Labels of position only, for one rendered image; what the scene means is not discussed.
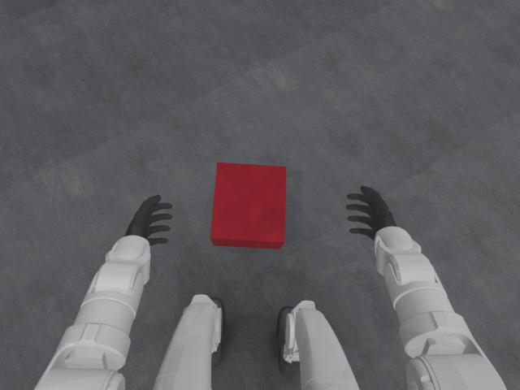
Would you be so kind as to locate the right robot shin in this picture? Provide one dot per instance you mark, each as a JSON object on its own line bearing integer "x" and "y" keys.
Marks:
{"x": 288, "y": 354}

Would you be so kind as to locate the robot right hand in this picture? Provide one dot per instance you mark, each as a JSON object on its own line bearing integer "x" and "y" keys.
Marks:
{"x": 380, "y": 216}

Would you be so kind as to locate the robot left hand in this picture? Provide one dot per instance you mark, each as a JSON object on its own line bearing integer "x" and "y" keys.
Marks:
{"x": 143, "y": 218}

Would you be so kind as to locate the carton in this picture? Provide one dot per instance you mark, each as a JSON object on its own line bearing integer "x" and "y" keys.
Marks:
{"x": 249, "y": 206}

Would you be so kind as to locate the robot right foot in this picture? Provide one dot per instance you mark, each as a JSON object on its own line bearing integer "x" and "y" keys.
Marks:
{"x": 287, "y": 368}

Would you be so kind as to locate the right robot upper arm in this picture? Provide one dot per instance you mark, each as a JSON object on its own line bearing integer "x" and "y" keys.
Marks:
{"x": 468, "y": 371}

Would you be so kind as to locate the robot right forearm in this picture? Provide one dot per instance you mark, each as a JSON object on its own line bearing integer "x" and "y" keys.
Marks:
{"x": 428, "y": 322}

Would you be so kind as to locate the robot left forearm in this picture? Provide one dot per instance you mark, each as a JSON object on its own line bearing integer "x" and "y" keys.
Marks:
{"x": 99, "y": 337}

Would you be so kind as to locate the left robot upper arm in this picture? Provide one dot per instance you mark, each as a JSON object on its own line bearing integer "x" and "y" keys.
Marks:
{"x": 82, "y": 379}

